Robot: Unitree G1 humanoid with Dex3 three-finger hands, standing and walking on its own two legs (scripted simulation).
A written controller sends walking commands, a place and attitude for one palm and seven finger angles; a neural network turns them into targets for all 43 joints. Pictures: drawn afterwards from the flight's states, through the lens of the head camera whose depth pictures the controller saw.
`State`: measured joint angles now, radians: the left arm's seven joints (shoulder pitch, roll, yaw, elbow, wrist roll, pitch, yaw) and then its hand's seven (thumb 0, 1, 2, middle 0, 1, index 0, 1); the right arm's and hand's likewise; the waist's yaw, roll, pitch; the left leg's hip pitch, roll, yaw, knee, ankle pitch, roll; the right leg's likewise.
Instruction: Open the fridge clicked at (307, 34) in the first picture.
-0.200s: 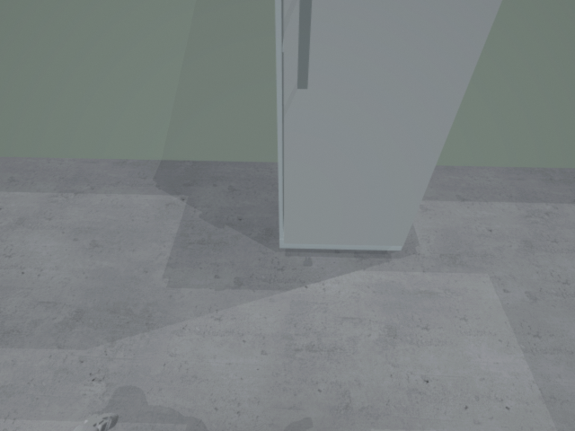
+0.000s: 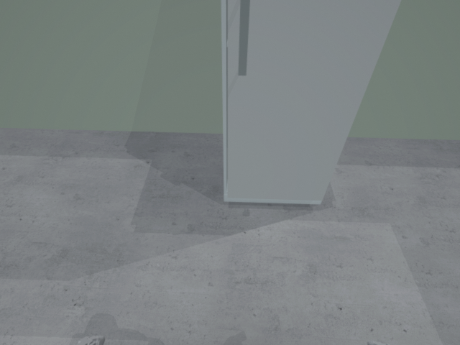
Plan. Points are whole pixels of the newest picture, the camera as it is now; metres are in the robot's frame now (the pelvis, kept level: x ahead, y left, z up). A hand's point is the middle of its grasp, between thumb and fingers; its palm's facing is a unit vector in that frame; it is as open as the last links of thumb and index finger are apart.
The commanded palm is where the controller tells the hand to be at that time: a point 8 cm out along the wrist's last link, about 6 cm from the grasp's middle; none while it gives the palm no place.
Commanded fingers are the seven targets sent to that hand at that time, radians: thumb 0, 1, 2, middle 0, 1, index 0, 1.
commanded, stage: stand and wait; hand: left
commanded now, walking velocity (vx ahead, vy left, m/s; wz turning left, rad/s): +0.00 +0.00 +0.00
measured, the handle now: (243, 31) +0.94 +0.02 +0.17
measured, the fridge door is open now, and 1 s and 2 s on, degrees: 0 0 0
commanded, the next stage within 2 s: look at it before walking up in 0.62 s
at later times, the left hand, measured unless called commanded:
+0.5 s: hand out of the picture +0.05 +0.24 -0.15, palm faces -0.03 -0.94 -0.34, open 7.4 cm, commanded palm none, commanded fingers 0.00 0.90 0.90 -0.20 -0.30 -0.20 -0.30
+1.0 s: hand out of the picture +0.07 +0.24 -0.15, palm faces -0.03 -0.94 -0.33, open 7.4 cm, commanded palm none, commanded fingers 0.00 0.90 0.90 -0.20 -0.30 -0.20 -0.30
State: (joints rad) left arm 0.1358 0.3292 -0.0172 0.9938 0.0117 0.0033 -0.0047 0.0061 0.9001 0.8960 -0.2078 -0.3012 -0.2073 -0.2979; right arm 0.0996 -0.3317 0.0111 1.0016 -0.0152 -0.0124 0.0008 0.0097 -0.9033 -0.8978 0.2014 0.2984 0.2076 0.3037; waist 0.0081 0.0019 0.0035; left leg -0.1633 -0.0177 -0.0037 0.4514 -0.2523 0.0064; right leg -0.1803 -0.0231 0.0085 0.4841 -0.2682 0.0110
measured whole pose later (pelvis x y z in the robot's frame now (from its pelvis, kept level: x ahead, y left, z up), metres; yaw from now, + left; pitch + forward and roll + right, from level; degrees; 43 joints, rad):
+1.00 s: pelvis -0.01 -0.01 +0.01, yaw +0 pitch -2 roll +0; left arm 0.14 0.34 -0.01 1.08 0.01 -0.01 -0.01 0.01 0.90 0.90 -0.21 -0.30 -0.21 -0.30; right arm 0.13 -0.34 0.01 1.12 -0.01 -0.02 0.00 0.01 -0.90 -0.90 0.20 0.30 0.21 0.30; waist 0.00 0.00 0.03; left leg -0.14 0.00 0.00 0.37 -0.19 -0.01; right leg -0.16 0.00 0.01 0.39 -0.20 0.00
